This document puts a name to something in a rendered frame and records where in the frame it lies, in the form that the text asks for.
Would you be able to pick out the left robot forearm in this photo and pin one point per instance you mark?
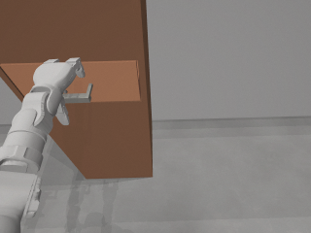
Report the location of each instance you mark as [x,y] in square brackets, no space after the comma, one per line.
[23,147]

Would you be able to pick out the cabinet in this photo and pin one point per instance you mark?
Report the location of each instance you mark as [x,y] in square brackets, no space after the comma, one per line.
[105,139]

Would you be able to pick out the left robot hand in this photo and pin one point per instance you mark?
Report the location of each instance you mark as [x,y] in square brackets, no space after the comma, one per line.
[60,75]

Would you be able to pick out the handle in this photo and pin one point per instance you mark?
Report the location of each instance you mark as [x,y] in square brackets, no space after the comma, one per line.
[78,97]

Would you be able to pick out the drawer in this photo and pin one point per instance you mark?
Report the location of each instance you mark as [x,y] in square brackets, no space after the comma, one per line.
[112,80]

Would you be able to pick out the robot left upper arm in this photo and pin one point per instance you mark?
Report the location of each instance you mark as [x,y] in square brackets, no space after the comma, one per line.
[19,199]

